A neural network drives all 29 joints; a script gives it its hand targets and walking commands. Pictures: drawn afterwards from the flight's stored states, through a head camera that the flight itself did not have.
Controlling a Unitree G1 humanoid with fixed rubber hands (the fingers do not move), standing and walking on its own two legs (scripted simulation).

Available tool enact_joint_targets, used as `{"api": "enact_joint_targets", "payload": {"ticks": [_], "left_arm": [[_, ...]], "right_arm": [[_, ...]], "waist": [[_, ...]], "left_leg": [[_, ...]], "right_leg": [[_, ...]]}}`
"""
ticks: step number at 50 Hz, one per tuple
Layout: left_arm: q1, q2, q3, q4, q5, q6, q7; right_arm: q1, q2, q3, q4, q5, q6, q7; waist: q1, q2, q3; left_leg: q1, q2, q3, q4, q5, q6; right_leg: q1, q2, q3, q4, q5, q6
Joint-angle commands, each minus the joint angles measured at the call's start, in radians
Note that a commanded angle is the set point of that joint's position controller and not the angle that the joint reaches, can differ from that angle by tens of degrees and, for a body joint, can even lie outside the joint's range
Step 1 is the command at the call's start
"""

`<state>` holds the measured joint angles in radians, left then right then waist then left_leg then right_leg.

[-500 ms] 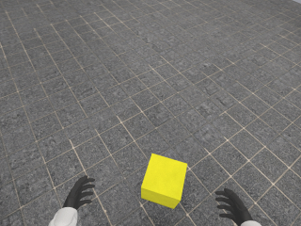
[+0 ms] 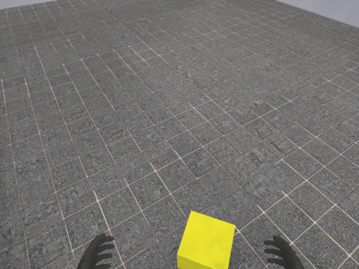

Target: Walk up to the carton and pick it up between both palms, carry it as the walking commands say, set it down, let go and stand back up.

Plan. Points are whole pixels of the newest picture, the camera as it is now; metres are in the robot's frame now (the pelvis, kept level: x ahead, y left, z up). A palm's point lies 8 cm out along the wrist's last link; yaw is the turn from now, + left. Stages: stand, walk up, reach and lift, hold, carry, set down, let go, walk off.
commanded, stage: let go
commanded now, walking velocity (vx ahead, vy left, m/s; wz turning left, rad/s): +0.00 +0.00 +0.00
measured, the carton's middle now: (205, 247) +0.36 -0.11 -0.65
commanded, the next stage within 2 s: stand in 0.12 s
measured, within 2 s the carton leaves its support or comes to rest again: neither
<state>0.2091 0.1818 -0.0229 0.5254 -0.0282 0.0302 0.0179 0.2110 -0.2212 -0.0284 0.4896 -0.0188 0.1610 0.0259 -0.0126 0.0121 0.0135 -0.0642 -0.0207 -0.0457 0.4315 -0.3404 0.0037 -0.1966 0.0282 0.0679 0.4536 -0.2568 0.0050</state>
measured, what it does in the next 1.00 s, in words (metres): stands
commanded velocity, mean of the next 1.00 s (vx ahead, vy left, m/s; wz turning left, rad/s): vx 0.00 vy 0.00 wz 0.00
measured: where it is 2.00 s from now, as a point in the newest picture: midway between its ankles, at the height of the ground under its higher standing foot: outside the picture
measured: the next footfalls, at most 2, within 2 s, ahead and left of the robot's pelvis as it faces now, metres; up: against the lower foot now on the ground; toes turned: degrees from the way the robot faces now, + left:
none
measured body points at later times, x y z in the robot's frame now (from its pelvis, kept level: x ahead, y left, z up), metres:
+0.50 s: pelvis +0.00 -0.04 -0.02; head -0.01 -0.07 +0.43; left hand +0.08 +0.23 -0.12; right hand +0.06 -0.32 -0.15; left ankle -0.09 +0.11 -0.74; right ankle -0.01 -0.13 -0.74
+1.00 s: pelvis +0.01 -0.05 -0.02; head +0.02 -0.05 +0.43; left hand +0.11 +0.19 -0.15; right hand -0.01 -0.30 -0.16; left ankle -0.09 +0.10 -0.74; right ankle -0.01 -0.13 -0.74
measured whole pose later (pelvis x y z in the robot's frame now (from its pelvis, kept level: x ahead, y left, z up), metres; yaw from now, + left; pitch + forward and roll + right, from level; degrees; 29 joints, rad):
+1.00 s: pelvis +0.01 -0.05 -0.02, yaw -10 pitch +3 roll +0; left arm 0.33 0.20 0.03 0.83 0.02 0.00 0.03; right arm 0.44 -0.24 0.01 0.78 -0.01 0.02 -0.08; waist -0.01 0.03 -0.06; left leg -0.12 0.07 0.08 0.57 -0.49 -0.04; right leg -0.36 0.13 0.09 0.67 -0.35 -0.07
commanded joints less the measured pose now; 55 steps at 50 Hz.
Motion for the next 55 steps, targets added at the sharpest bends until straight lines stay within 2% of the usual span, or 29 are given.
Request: {"api": "enact_joint_targets", "payload": {"ticks": [1,4,7,8,9,10,11,12,13,14,15,17,18,19,20,21,22,23,25,27,28,29,30,33,35,41,43,47,55], "left_arm": [[-0.018,0.096,0.042,-0.041,0.024,0.001,0.023],[-0.033,0.1,0.034,-0.057,0.029,0.001,0.028],[-0.029,0.112,0.038,-0.085,0.042,0.006,0.025],[0.165,0.174,0.088,0.047,0.041,-0.033,0.025],[0.177,0.233,0.107,0.049,0.054,-0.036,0.034],[0.134,0.235,0.114,0.038,0.054,-0.039,0.034],[0.072,0.226,0.11,0.028,0.058,-0.045,0.029],[0.036,0.201,0.108,0.025,0.059,-0.052,0.018],[0.047,0.18,0.11,0.034,0.06,-0.061,0.008],[0.076,0.158,0.111,0.044,0.061,-0.068,-0.001],[0.094,0.141,0.109,0.055,0.063,-0.074,-0.009],[0.107,0.115,0.103,0.069,0.071,-0.082,-0.022],[0.103,0.116,0.1,0.071,0.071,-0.084,-0.026],[0.1,0.122,0.099,0.075,0.069,-0.087,-0.028],[0.111,0.147,0.103,0.085,0.066,-0.085,-0.027],[0.139,0.163,0.104,0.096,0.063,-0.079,-0.024],[0.158,0.171,0.103,0.113,0.055,-0.072,-0.019],[0.171,0.176,0.105,0.128,0.051,-0.066,-0.013],[0.159,0.182,0.105,0.145,0.05,-0.064,-0.003],[0.197,0.158,0.101,0.167,0.043,-0.076,0.002],[0.229,0.141,0.097,0.181,0.04,-0.08,0.003],[0.25,0.136,0.094,0.194,0.039,-0.082,0.005],[0.254,0.141,0.094,0.204,0.041,-0.083,0.008],[0.228,0.15,0.094,0.213,0.051,-0.076,0.012],[0.215,0.137,0.088,0.219,0.053,-0.068,0.012],[0.179,0.117,0.082,0.237,0.053,-0.052,0.015],[0.173,0.113,0.081,0.245,0.052,-0.049,0.014],[0.164,0.114,0.08,0.261,0.05,-0.043,0.015],[0.157,0.111,0.078,0.294,0.046,-0.033,0.014]], "right_arm": [[-0.056,-0.078,-0.023,-0.085,0.003,0.042,-0.02],[-0.077,-0.055,-0.006,-0.081,0.005,0.068,-0.041],[-0.099,-0.042,0.007,-0.118,0.004,0.082,-0.057],[0.047,-0.207,-0.057,0.018,-0.011,-0.048,-0.066],[0.086,-0.212,-0.057,0.032,-0.026,-0.086,-0.071],[0.099,-0.203,-0.053,0.044,-0.021,-0.107,-0.07],[0.095,-0.171,-0.045,0.037,-0.013,-0.127,-0.073],[0.086,-0.16,-0.039,0.041,-0.013,-0.144,-0.074],[0.057,-0.169,-0.039,0.045,-0.016,-0.156,-0.077],[0.026,-0.171,-0.035,0.042,-0.017,-0.165,-0.082],[-0.013,-0.171,-0.032,0.035,-0.017,-0.172,-0.085],[-0.027,-0.162,-0.031,0.04,-0.013,-0.183,-0.083],[-0.01,-0.154,-0.028,0.046,-0.009,-0.184,-0.08],[0.021,-0.141,-0.023,0.06,-0.007,-0.182,-0.076],[0.058,-0.145,-0.024,0.067,-0.005,-0.177,-0.073],[0.102,-0.143,-0.026,0.073,-0.001,-0.17,-0.072],[0.144,-0.153,-0.03,0.088,0.0,-0.167,-0.073],[0.184,-0.167,-0.033,0.109,0.0,-0.168,-0.075],[0.25,-0.169,-0.024,0.151,0.004,-0.185,-0.076],[0.229,-0.159,-0.007,0.167,0.008,-0.202,-0.084],[0.195,-0.161,-0.003,0.166,0.011,-0.203,-0.087],[0.175,-0.163,-0.003,0.168,0.015,-0.2,-0.089],[0.178,-0.157,-0.001,0.173,0.019,-0.197,-0.091],[0.229,-0.146,0.005,0.194,0.021,-0.184,-0.101],[0.253,-0.15,0.004,0.206,0.018,-0.177,-0.105],[0.282,-0.158,-0.002,0.229,0.009,-0.158,-0.108],[0.295,-0.148,0.002,0.239,0.008,-0.154,-0.108],[0.308,-0.141,0.002,0.256,0.004,-0.147,-0.11],[0.328,-0.119,0.007,0.297,-0.002,-0.142,-0.106]], "waist": [[0.003,-0.022,-0.082],[0.003,-0.052,-0.14],[0.0,-0.025,-0.13],[0.031,0.084,-0.095],[0.017,0.061,0.022],[0.007,0.059,0.071],[-0.023,0.024,0.086],[-0.031,0.04,0.083],[-0.013,0.076,0.062],[0.01,0.102,0.033],[0.026,0.089,-0.002],[0.036,0.06,-0.043],[0.035,0.035,-0.033],[0.027,-0.017,-0.014],[0.012,-0.145,0.006],[-0.002,-0.25,0.012],[-0.013,-0.29,0.023],[-0.024,-0.271,0.014],[-0.046,-0.158,-0.068],[-0.016,-0.019,-0.149],[0.01,0.024,-0.161],[0.023,0.053,-0.167],[0.022,0.066,-0.168],[0.009,0.028,-0.138],[0.007,0.003,-0.111],[0.007,0.012,-0.044],[0.007,0.005,-0.041],[0.006,-0.015,-0.024],[0.008,-0.013,0.015]], "left_leg": [[-0.111,-0.001,0.004,0.005,0.555,-0.023],[-0.132,-0.007,0.011,0.035,0.552,-0.022],[-0.173,-0.014,0.029,0.031,0.398,-0.014],[-0.045,0.029,0.109,0.038,-0.156,-0.033],[-0.076,0.04,0.075,0.001,-0.262,-0.021],[-0.13,0.075,0.05,-0.013,-0.272,-0.004],[-0.173,0.1,0.018,-0.017,-0.3,0.017],[-0.235,0.127,-0.013,-0.034,-0.326,0.039],[-0.286,0.177,-0.058,-0.068,-0.335,0.068],[-0.297,0.22,-0.079,-0.094,-0.34,0.099],[-0.273,0.242,-0.08,-0.089,-0.321,0.115],[-0.305,0.233,-0.039,-0.048,-0.289,0.116],[-0.336,0.201,-0.005,-0.005,-0.271,0.1],[-0.33,0.145,0.048,0.053,-0.262,0.069],[-0.265,0.067,0.112,0.133,-0.238,0.029],[-0.175,0.008,0.13,0.176,-0.207,0.004],[-0.104,0.009,0.109,0.159,-0.181,0.001],[-0.06,0.024,0.103,0.136,-0.149,0.007],[-0.075,0.055,0.081,0.085,-0.063,0.014],[-0.062,0.096,0.052,0.034,0.073,0.01],[-0.046,0.11,0.05,0.05,0.203,0.008],[-0.036,0.114,0.064,0.074,0.292,0.006],[-0.043,0.111,0.08,0.092,0.323,-0.003],[-0.1,0.104,0.109,0.117,0.246,-0.026],[-0.117,0.102,0.11,0.117,0.192,-0.023],[-0.098,0.129,0.12,0.105,0.247,-0.002],[-0.092,0.131,0.125,0.104,0.259,0.001],[-0.088,0.128,0.131,0.091,0.196,0.009],[-0.082,0.127,0.127,0.048,0.093,0.023]], "right_leg": [[0.154,0.027,-0.02,0.05,0.41,0.044],[0.196,0.018,-0.012,0.09,0.519,0.052],[0.223,0.015,-0.009,0.093,0.444,0.048],[-0.101,-0.071,0.085,-0.022,0.157,0.042],[-0.241,-0.04,0.089,-0.069,-0.124,0.055],[-0.275,-0.029,0.068,-0.058,-0.19,0.05],[-0.273,-0.019,0.053,-0.03,-0.171,0.047],[-0.259,-0.004,0.021,0.025,-0.14,0.043],[-0.209,0.016,-0.027,0.141,-0.093,0.033],[-0.188,0.015,-0.054,0.232,-0.069,0.022],[-0.197,0.012,-0.067,0.262,-0.068,0.012],[-0.15,-0.003,-0.078,0.26,-0.068,-0.001],[-0.119,-0.016,-0.058,0.209,-0.032,-0.007],[-0.125,-0.033,-0.007,0.116,0.048,-0.016],[-0.206,-0.059,0.094,0.007,0.09,-0.018],[-0.293,-0.073,0.207,-0.101,0.039,-0.011],[-0.346,-0.082,0.272,-0.144,0.03,-0.02],[-0.344,-0.085,0.273,-0.142,0.071,-0.024],[-0.19,-0.077,0.205,-0.039,0.251,-0.032],[-0.085,-0.053,0.144,0.076,0.429,-0.031],[-0.08,-0.033,0.116,0.089,0.432,-0.031],[-0.075,-0.024,0.097,0.096,0.425,-0.037],[-0.062,-0.025,0.094,0.106,0.44,-0.044],[-0.032,-0.035,0.111,0.125,0.555,-0.069],[-0.047,-0.039,0.127,0.126,0.558,-0.08],[-0.119,-0.012,0.102,0.139,0.419,-0.075],[-0.116,-0.012,0.104,0.145,0.412,-0.077],[-0.129,-0.009,0.11,0.136,0.364,-0.075],[-0.155,-0.007,0.125,0.11,0.268,-0.068]]}}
